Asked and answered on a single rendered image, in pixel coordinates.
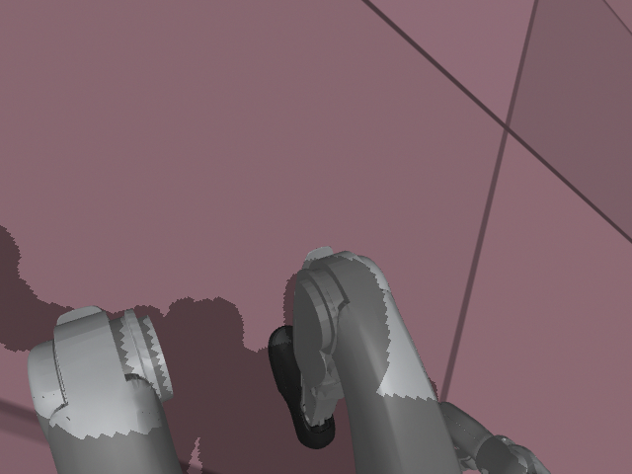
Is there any right robot arm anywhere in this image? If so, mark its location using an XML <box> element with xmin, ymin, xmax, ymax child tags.
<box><xmin>476</xmin><ymin>435</ymin><xmax>551</xmax><ymax>474</ymax></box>

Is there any right robot hand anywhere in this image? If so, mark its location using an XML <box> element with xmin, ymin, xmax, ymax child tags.
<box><xmin>438</xmin><ymin>402</ymin><xmax>494</xmax><ymax>472</ymax></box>

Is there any right robot foot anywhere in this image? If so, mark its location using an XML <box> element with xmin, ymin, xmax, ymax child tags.
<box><xmin>268</xmin><ymin>325</ymin><xmax>335</xmax><ymax>449</ymax></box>

